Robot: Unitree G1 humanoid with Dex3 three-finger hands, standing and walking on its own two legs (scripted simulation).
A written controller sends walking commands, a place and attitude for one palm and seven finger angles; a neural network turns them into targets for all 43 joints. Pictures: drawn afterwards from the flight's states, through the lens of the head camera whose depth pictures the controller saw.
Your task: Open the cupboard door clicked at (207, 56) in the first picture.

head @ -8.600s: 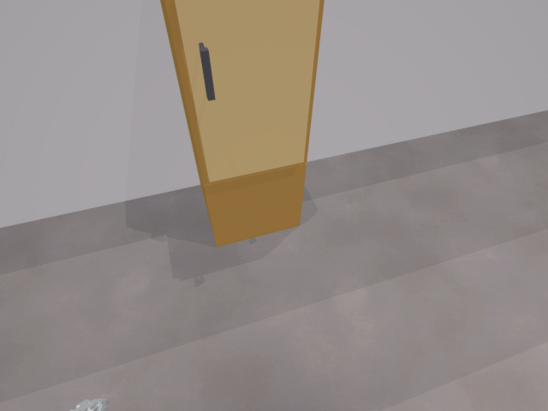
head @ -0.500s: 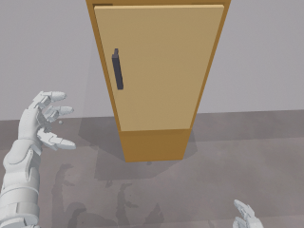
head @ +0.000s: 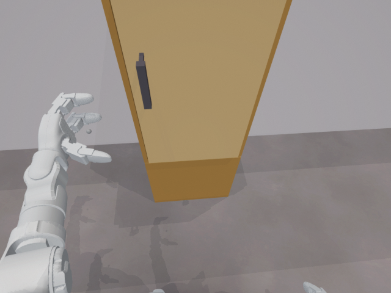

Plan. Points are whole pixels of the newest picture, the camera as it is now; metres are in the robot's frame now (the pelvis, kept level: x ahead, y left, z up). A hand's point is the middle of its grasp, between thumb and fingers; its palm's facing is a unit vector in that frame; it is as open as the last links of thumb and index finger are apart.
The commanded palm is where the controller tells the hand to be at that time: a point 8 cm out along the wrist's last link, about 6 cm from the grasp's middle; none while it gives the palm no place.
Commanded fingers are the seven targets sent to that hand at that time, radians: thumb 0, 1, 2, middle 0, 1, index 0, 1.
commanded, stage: move the hooked fingers beside the handle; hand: left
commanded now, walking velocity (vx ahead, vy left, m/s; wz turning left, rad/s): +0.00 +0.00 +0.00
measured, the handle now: (144, 82) +0.58 +0.14 +0.09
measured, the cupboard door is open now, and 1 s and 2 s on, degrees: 0 0 0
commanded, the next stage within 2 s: slide the fingers in behind the handle in 1.54 s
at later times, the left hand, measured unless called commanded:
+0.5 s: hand (111, 108) +0.48 +0.20 +0.09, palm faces +0.10 -0.99 +0.00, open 14.0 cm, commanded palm +0.46 +0.25 +0.09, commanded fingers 0.00 -0.50 0.30 -0.30 -1.20 -0.30 -1.20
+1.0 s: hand (118, 97) +0.53 +0.19 +0.08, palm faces +0.12 -0.99 -0.01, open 13.9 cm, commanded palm +0.50 +0.24 +0.08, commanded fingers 0.00 -0.50 0.30 -0.30 -1.20 -0.30 -1.20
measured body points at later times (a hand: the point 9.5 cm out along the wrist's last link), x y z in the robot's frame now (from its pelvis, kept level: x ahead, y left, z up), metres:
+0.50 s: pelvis +0.00 +0.00 -0.01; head +0.08 +0.01 +0.43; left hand +0.47 +0.25 +0.09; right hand +0.02 -0.27 -0.13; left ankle +0.02 +0.10 -0.71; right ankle -0.01 -0.11 -0.71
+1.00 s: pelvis +0.01 -0.01 -0.02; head +0.12 +0.00 +0.42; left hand +0.52 +0.25 +0.09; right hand -0.02 -0.27 -0.12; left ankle +0.02 +0.10 -0.71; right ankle -0.01 -0.11 -0.71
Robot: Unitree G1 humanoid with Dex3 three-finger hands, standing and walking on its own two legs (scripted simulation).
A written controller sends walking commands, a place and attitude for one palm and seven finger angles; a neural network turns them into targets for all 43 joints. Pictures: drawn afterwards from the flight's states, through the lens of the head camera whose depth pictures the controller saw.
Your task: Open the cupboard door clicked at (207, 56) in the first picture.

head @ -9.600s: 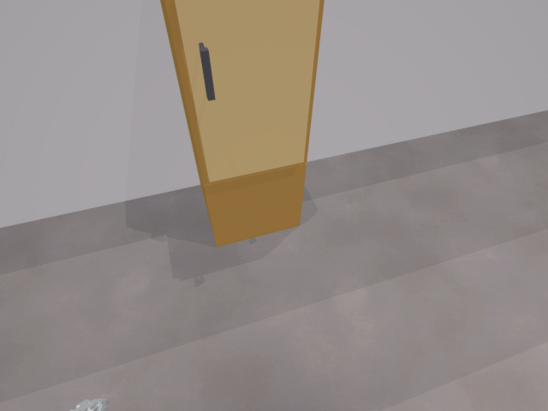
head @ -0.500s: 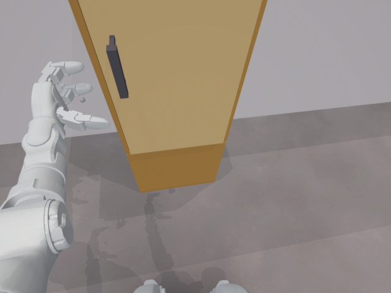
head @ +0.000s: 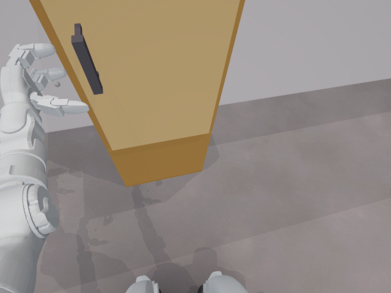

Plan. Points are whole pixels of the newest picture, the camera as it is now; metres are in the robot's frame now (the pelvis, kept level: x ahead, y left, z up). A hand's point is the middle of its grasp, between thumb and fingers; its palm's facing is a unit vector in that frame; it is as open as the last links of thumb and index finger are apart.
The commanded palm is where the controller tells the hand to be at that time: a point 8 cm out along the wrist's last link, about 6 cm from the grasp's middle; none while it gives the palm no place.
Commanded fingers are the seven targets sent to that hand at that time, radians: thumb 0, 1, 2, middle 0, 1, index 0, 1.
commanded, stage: move the hooked fingers beside the handle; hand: left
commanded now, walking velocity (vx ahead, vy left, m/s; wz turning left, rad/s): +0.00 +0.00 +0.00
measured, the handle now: (88, 61) +0.57 +0.17 +0.11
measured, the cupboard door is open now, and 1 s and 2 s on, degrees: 0 0 0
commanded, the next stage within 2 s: slide the fingers in behind the handle in 0.54 s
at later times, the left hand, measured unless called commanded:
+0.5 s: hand (59, 84) +0.52 +0.22 +0.09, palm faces +0.15 -0.99 +0.00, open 14.0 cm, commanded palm +0.48 +0.26 +0.10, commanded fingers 0.00 -0.50 0.30 -0.30 -1.20 -0.30 -1.20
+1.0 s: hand (70, 86) +0.51 +0.20 +0.10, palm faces +0.14 -0.99 +0.00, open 14.0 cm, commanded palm +0.48 +0.24 +0.10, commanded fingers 0.00 -0.50 0.30 -0.30 -1.20 -0.30 -1.20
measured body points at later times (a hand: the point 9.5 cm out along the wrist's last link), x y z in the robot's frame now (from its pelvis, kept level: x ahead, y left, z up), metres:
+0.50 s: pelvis +0.01 +0.01 +0.00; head +0.11 +0.03 +0.43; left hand +0.50 +0.27 +0.10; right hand +0.02 -0.25 -0.11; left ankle +0.01 +0.11 -0.69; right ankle -0.01 -0.10 -0.69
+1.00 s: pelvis +0.00 +0.01 +0.00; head +0.10 +0.03 +0.43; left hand +0.50 +0.25 +0.10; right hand +0.00 -0.26 -0.11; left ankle +0.01 +0.11 -0.69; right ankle -0.01 -0.10 -0.69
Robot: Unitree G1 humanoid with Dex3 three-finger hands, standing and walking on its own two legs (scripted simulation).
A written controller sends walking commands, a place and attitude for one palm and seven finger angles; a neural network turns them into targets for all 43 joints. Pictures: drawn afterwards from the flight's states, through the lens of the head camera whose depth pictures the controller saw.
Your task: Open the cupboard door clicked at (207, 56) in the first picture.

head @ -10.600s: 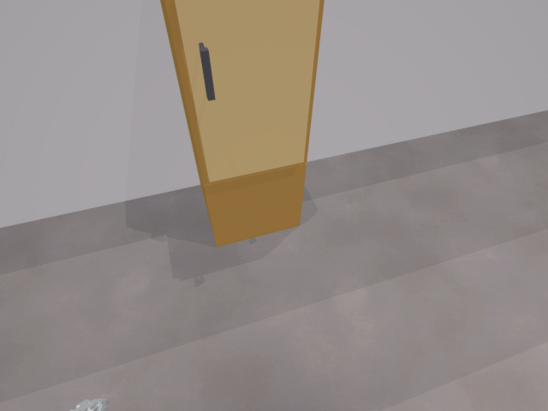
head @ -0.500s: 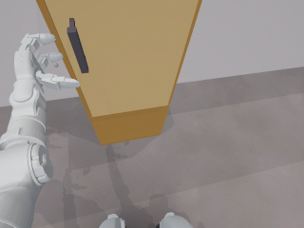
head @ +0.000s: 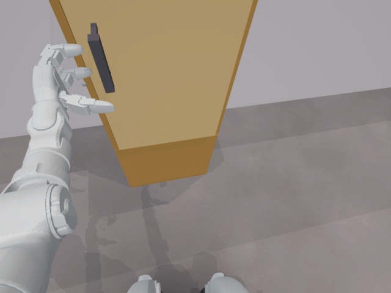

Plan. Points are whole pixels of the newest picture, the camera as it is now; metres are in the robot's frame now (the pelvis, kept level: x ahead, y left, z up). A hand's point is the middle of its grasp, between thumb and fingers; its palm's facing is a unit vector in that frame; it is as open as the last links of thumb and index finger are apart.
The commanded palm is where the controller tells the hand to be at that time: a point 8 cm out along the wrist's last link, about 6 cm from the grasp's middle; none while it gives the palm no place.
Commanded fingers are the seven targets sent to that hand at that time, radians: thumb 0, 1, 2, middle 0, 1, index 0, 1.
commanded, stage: slide the fingers in behind the handle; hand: left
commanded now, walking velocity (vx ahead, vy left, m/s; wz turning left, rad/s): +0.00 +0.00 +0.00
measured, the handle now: (102, 60) +0.57 +0.15 +0.11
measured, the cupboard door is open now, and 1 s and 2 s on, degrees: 0 0 0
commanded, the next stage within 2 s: close the thumb around the handle in 1.24 s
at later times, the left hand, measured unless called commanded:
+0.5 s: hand (99, 82) +0.52 +0.15 +0.10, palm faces +0.13 -0.99 +0.00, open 13.9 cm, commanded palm +0.48 +0.20 +0.10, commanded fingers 0.00 -0.50 0.30 -0.30 -1.20 -0.30 -1.20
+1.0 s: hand (117, 81) +0.51 +0.12 +0.11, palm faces +0.14 -0.99 -0.02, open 14.1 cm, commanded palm +0.48 +0.16 +0.10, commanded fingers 0.00 -0.50 0.30 -0.30 -1.20 -0.30 -1.20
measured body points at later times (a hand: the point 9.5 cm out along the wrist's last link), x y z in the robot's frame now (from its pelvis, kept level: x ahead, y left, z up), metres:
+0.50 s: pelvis +0.00 -0.01 +0.00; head +0.10 +0.01 +0.44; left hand +0.50 +0.21 +0.10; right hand -0.01 -0.27 -0.11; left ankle +0.01 +0.10 -0.69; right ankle -0.01 -0.11 -0.69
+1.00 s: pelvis +0.00 -0.01 +0.00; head +0.09 -0.01 +0.44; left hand +0.50 +0.17 +0.11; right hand +0.00 -0.27 -0.12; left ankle +0.01 +0.10 -0.69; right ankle -0.01 -0.11 -0.69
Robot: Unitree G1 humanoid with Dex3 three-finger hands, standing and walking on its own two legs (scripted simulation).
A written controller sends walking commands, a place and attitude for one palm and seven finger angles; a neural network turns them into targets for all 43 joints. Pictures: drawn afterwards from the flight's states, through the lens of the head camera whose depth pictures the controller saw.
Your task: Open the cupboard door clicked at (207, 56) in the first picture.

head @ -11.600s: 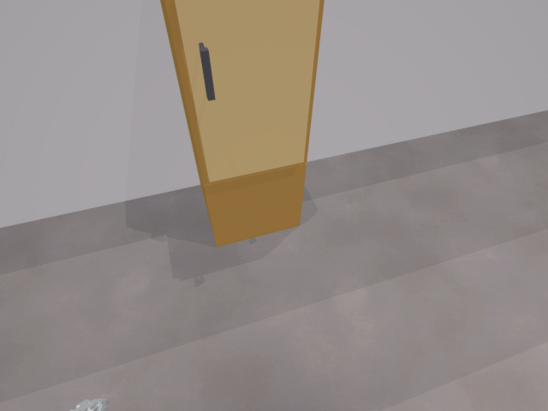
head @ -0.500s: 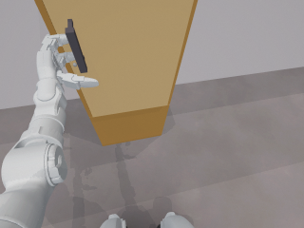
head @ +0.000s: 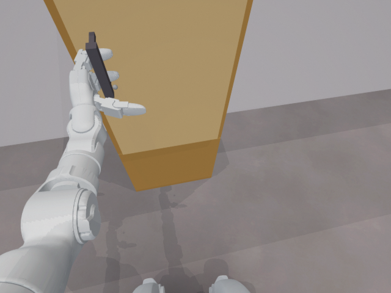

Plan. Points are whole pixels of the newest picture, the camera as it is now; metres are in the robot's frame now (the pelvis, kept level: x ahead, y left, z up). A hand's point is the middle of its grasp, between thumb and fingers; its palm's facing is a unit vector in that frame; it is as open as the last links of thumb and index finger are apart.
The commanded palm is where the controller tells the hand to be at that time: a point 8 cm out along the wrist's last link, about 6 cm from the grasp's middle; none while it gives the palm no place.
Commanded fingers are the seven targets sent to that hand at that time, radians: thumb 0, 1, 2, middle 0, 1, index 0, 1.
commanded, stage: slide the fingers in behind the handle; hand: left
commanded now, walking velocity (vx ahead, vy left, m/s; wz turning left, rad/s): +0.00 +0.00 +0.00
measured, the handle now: (101, 67) +0.57 +0.16 +0.11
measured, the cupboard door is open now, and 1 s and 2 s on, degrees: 0 0 44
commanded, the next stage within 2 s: close the thumb around the handle in 0.24 s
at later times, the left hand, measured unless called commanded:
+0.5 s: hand (114, 86) +0.52 +0.13 +0.10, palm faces +0.12 -0.99 -0.01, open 13.3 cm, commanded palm +0.49 +0.18 +0.10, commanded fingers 0.00 0.00 0.52 -0.34 -1.25 -0.34 -1.25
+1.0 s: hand (115, 84) +0.53 +0.13 +0.10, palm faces +0.11 -0.99 +0.00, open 5.5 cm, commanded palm +0.50 +0.18 +0.10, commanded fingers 0.00 0.90 0.90 -0.40 -1.35 -0.40 -1.35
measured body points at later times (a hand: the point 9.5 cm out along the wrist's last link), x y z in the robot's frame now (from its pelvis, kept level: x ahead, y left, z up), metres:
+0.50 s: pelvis +0.00 +0.00 +0.00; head +0.10 +0.00 +0.44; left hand +0.51 +0.18 +0.10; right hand -0.01 -0.27 -0.12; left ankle +0.01 +0.11 -0.69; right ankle -0.01 -0.10 -0.69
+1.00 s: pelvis +0.00 +0.01 +0.00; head +0.11 +0.01 +0.44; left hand +0.52 +0.18 +0.10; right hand -0.01 -0.25 -0.12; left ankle +0.01 +0.11 -0.69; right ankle -0.01 -0.10 -0.69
